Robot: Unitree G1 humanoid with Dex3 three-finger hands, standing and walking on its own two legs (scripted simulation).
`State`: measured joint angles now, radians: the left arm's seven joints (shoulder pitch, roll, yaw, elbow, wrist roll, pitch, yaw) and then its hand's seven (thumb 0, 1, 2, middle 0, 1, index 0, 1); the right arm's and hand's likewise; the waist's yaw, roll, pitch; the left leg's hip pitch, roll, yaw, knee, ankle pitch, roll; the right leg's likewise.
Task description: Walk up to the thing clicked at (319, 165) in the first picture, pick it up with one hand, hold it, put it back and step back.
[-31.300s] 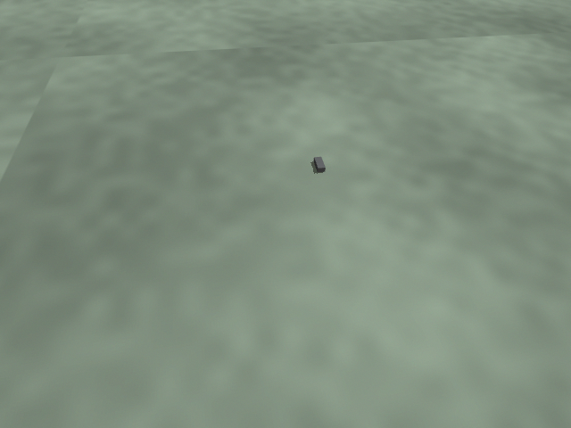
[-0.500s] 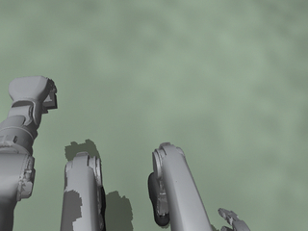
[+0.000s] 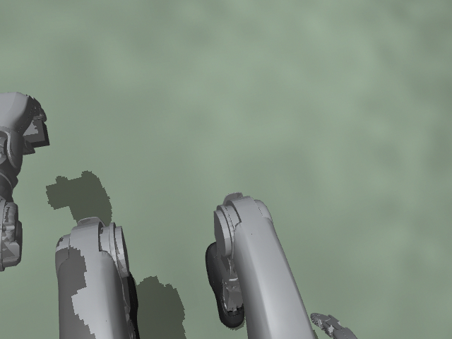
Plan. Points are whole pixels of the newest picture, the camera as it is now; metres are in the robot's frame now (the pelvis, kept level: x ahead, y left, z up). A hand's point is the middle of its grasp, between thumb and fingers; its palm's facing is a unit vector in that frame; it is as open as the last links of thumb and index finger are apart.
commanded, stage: crouch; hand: left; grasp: from above
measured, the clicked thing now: (16, 136) +0.49 +0.28 -0.20
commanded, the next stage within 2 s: lower in 0.32 s
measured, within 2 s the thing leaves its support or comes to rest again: rests again in 1.70 s
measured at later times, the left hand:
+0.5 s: hand (23, 139) +0.49 +0.28 -0.20, palm faces -0.46 -0.08 -0.88, open 7.0 cm
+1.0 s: hand (37, 144) +0.50 +0.27 -0.26, palm faces -0.47 -0.09 -0.88, open 7.0 cm
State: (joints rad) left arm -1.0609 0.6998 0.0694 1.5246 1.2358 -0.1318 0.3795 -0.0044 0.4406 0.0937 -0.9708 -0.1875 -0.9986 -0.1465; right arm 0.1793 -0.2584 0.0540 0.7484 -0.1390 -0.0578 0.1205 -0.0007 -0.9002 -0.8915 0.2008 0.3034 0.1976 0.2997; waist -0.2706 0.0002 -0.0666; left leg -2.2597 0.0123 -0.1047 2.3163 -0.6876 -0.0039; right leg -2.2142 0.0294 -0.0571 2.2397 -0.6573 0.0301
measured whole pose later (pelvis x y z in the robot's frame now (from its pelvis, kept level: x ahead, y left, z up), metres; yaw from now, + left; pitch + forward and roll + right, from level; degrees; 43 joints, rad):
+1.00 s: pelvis +0.00 +0.00 -0.05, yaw -4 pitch +33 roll -10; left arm -1.10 0.86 0.10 1.63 1.27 -0.15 0.46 0.00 0.45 0.04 -1.01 -0.13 -1.03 -0.10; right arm 0.16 -0.29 0.19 0.70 -0.19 -0.11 0.17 0.00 -0.90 -0.89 0.20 0.30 0.20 0.30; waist -0.34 -0.06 0.07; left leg -2.37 0.01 -0.18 2.50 -0.72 -0.01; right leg -2.29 0.05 -0.12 2.37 -0.66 0.04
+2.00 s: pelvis +0.00 +0.01 -0.05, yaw -8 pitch +29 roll -14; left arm -1.14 1.02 0.09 1.76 1.26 -0.18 0.58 0.00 0.46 0.01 -1.02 -0.11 -1.04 -0.09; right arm 0.12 -0.35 0.32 0.63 -0.24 -0.21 0.23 0.00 -0.90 -0.89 0.20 0.30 0.20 0.30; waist -0.41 -0.15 0.17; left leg -2.35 0.02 -0.25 2.55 -0.73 0.00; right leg -2.26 0.07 -0.17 2.36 -0.64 0.06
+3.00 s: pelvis +0.00 +0.01 -0.04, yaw -9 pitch +28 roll -15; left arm -1.15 1.06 0.06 1.74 1.23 -0.19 0.57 0.00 -0.31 0.81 -0.23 -0.88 -0.24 -0.87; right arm 0.11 -0.36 0.34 0.60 -0.23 -0.22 0.22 0.00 -0.89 -0.89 0.20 0.30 0.20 0.30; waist -0.42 -0.16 0.21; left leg -2.33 0.02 -0.26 2.53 -0.73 0.00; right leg -2.23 0.08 -0.18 2.33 -0.63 0.07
